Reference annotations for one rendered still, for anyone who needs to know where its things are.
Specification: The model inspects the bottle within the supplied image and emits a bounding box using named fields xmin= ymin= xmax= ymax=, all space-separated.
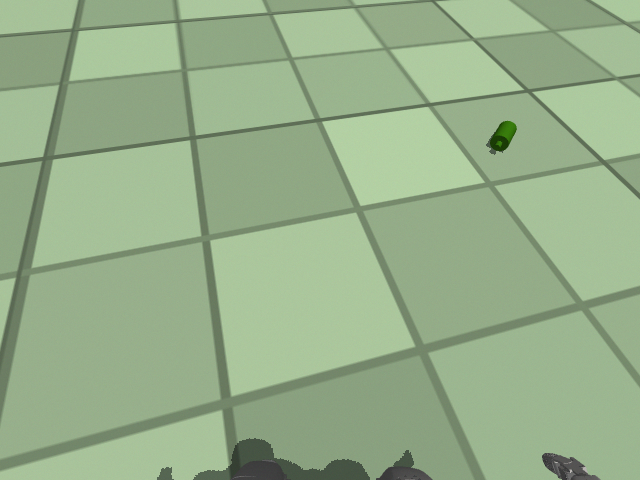
xmin=490 ymin=121 xmax=517 ymax=151

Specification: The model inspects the right robot hand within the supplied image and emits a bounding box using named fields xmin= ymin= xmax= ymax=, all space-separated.
xmin=542 ymin=453 xmax=600 ymax=480

